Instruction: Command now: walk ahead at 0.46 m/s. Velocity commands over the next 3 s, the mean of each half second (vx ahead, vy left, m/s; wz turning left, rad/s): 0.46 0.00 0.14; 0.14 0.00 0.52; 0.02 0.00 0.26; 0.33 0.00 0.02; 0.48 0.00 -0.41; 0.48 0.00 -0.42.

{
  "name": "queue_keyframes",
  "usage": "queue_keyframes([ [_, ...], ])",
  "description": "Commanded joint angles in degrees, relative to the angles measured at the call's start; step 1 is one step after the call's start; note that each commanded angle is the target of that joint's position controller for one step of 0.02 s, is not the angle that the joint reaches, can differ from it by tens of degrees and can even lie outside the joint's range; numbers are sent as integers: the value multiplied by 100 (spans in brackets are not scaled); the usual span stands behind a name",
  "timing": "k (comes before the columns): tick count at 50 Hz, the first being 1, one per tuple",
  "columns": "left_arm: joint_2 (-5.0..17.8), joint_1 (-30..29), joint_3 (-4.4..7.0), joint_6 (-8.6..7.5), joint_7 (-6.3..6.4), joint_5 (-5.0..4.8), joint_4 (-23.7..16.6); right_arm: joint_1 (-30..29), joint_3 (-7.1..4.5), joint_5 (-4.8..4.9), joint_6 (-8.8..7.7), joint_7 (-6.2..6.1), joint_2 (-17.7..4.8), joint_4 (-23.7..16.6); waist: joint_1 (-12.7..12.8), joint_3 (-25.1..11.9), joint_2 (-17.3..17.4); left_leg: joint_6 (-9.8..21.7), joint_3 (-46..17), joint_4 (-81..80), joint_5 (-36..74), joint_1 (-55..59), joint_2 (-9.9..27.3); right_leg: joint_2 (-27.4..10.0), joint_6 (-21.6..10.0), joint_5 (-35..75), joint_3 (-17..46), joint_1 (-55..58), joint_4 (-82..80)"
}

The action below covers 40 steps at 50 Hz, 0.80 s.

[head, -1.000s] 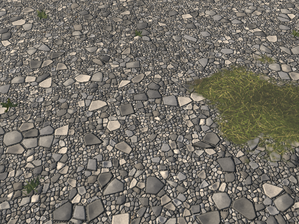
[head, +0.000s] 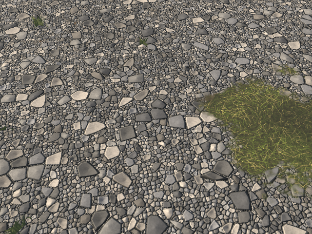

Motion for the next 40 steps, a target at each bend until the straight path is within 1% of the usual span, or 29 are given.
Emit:
queue_keyframes([
  [1,617,-77,55,-163,85,2,-211,-994,-41,-28,-98,69,-212,-626,60,773,-478,-42,351,-1466,1643,-330,-123,-1101,-502,1409,855,-797,-613],
  [5,396,107,-56,-109,131,-53,-109,-922,-4,6,-98,156,-163,-639,121,571,-343,240,504,-1972,3485,551,-124,-1054,-370,1240,695,-1351,359],
  [8,371,607,-92,-90,133,89,22,-1457,68,-49,-174,125,-144,-866,501,911,-221,191,676,-2459,3279,259,-189,-1031,-388,1147,829,-903,1153],
  [10,500,799,-66,28,239,206,44,-1586,97,-16,-270,98,-171,-929,580,1124,-16,59,572,-3347,2887,114,-83,-1030,-406,1611,949,-286,1830],
  [11,551,828,-51,71,274,182,62,-1215,102,-48,-313,68,-193,-832,463,918,41,60,625,-3717,2930,586,-130,-903,-384,2194,910,-128,2451],
  [12,629,843,-30,116,292,179,113,-456,70,-51,-327,4,-273,-560,187,523,-18,118,696,-3909,3066,1212,-194,-839,-389,2944,821,41,3377],
  [13,618,753,-9,180,281,136,145,603,-1,-103,-318,-56,-417,-187,-318,115,-78,235,775,-4172,3243,2243,-200,-775,-377,3373,635,-186,4671],
  [14,604,434,16,212,231,-26,64,1755,-109,-150,-308,-36,-632,246,-895,-291,310,492,591,-4270,3785,3697,128,-550,-252,2717,273,-1143,6533],
  [15,52,636,-8,204,159,-83,1,2348,-195,-131,-284,73,-1012,481,-696,-706,1036,909,-258,-2360,6461,5654,1114,118,-99,-2907,-21,-3650,9288],
  [16,342,778,4,135,233,-413,-294,2675,-119,-90,-319,138,-906,342,-731,-1724,654,1517,-1635,-1333,6611,7430,2149,-229,-83,-2525,774,-5275,9054],
  [17,558,454,-20,109,246,-338,-377,2328,-196,-41,-242,61,-885,238,-887,-1788,241,2110,-2221,-1990,4048,7232,2334,-693,28,-1879,620,-6084,9035],
  [18,695,-342,-7,16,197,-102,-671,1656,-189,4,-249,-125,-871,65,-726,-1209,4,2090,-2633,-3119,868,6049,2342,-921,48,-582,772,-6335,7833],
  [19,777,-780,49,-9,114,32,-722,1031,-91,19,-255,-187,-542,-84,-481,-533,-401,1933,-2685,-3710,71,4564,2063,-1029,177,-207,624,-5823,7229],
  [20,681,-1043,79,83,13,163,-877,720,-5,75,-320,-272,-482,-116,-31,220,-622,1901,-2496,-4067,1134,2845,1934,-1235,457,29,735,-4933,5811],
  [21,487,-1123,41,205,-33,191,-942,663,32,93,-376,-268,-415,-70,172,558,-775,1747,-1912,-4136,2123,1669,1536,-1276,662,129,671,-3948,4714],
  [22,247,-1235,-26,255,-37,183,-1015,700,24,79,-437,-256,-486,-47,189,625,-558,1574,-1286,-4119,3314,970,1050,-1099,742,428,417,-3160,3977],
  [24,9,-961,-100,203,-28,-24,-1024,519,-17,105,-463,-188,-530,-113,300,189,15,1095,-540,-3730,4222,581,373,-723,570,1600,201,-1892,2732],
  [25,82,-899,-74,194,-18,-77,-980,605,-18,176,-445,-142,-467,-118,241,-33,92,919,-429,-3487,4169,725,177,-524,506,2140,112,-1594,2511],
  [27,237,-1092,-30,221,49,-90,-1047,813,-19,274,-337,-120,-424,-117,75,-196,156,645,-565,-3100,3778,1128,65,-345,462,2401,116,-1521,2185],
  [29,355,-1208,8,209,100,-26,-1125,990,-34,248,-217,-167,-425,-92,12,-91,168,477,-890,-2642,3354,1459,71,-332,420,2236,238,-1469,1764],
  [30,438,-989,46,171,125,9,-1081,934,-61,222,-171,-196,-480,-123,157,-70,111,386,-950,-2170,3170,1503,-23,-337,386,2343,278,-1168,1340],
  [31,695,-617,120,98,158,44,-1032,993,-81,211,-174,-208,-482,-182,296,-220,-128,245,-859,-1315,2591,1395,-300,-687,282,3283,590,-602,983],
  [32,1242,-100,235,47,189,108,-1125,1322,-39,252,-192,-251,-212,-400,353,-999,-975,76,-458,375,145,804,-704,-2286,-182,6045,1859,530,1293],
  [33,1277,-69,274,157,123,-100,-1224,1987,-30,380,-98,-345,-48,-416,202,-2145,-1671,22,-1,1900,-3450,332,-1141,-3595,-1063,7118,3029,1174,1289],
  [34,952,-483,229,263,130,-181,-1394,1771,-112,169,26,-363,-387,-333,101,-1930,-800,-2,-115,2357,-3074,98,-753,-3325,-1148,5632,3082,533,1037],
  [35,642,-938,158,323,179,-141,-1515,1334,-137,60,110,-318,-355,-420,52,-1256,-560,-65,-98,2344,-2644,-78,-553,-2971,-1023,4190,2580,-160,751],
  [37,515,-1386,116,425,285,-36,-1578,915,-153,-5,256,-225,-236,-598,-111,-413,-834,-221,-60,1927,-2173,0,-252,-2441,-763,2909,1689,-1300,156],
  [38,556,-1417,140,450,312,7,-1557,1012,-134,-17,347,-198,-147,-607,-192,-314,-964,-285,67,1828,-2033,241,-275,-2299,-741,2816,1355,-1698,48],
  [40,565,-1447,164,429,295,14,-1547,1068,-104,22,446,-186,-36,-671,-329,-387,-842,-312,187,1292,-1903,508,-264,-2188,-726,2990,909,-1918,34],
])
